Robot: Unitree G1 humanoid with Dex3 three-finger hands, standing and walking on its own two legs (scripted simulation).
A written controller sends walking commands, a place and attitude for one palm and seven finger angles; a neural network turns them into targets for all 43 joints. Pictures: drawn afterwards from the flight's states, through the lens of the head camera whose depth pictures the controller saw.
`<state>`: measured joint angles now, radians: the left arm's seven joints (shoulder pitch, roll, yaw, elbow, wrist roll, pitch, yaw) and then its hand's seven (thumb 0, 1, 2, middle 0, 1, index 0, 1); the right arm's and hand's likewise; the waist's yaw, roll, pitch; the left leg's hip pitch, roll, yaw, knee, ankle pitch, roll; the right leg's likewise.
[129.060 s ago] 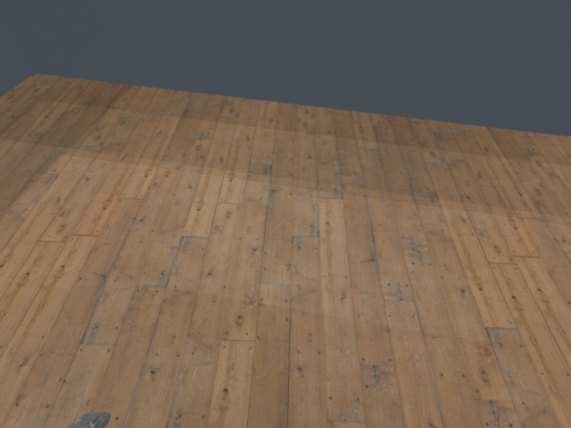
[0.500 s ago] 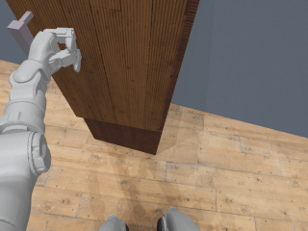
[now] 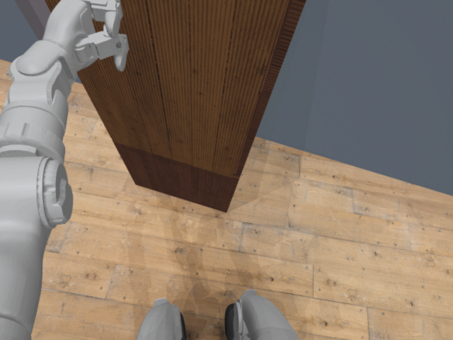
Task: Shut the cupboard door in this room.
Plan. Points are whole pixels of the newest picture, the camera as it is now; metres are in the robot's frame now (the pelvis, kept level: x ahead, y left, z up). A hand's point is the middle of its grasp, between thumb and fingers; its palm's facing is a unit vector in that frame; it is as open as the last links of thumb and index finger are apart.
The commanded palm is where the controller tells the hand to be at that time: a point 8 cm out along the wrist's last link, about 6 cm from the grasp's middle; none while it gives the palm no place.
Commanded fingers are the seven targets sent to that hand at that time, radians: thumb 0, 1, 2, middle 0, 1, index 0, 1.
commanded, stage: pull the fist back off the door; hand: left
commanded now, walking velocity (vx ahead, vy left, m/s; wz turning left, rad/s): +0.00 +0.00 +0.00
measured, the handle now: (54, 21) +0.61 +0.20 +0.13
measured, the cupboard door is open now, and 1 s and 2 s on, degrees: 0 0 0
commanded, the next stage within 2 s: draw the hand back to the body in 0.86 s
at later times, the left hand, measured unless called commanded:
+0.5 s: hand (141, 45) +0.54 +0.07 +0.14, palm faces +0.06 -1.00 -0.02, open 3.2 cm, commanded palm +0.50 +0.12 +0.13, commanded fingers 0.00 0.90 0.90 -1.30 -1.50 -1.30 -1.50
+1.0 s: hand (142, 79) +0.48 +0.07 +0.14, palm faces +0.05 -1.00 -0.02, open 3.1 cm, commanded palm +0.44 +0.13 +0.14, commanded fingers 0.00 0.90 0.90 -1.30 -1.50 -1.30 -1.50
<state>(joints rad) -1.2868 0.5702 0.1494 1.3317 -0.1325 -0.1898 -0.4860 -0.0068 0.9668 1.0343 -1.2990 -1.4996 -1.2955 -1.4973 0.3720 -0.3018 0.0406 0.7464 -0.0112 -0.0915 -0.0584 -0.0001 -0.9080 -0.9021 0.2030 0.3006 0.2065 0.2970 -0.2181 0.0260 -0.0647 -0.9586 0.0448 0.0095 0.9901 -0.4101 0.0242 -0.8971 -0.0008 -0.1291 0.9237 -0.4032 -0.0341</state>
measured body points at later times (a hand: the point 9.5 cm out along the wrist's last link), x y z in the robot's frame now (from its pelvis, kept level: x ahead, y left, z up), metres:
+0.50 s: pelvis +0.00 -0.01 +0.02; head +0.11 -0.01 +0.45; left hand +0.54 +0.13 +0.14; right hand -0.06 -0.25 -0.10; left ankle +0.03 +0.10 -0.68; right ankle +0.02 -0.11 -0.68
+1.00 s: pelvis +0.03 -0.01 +0.03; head +0.08 -0.02 +0.48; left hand +0.47 +0.13 +0.14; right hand +0.12 -0.27 -0.08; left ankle +0.03 +0.10 -0.68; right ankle +0.02 -0.11 -0.68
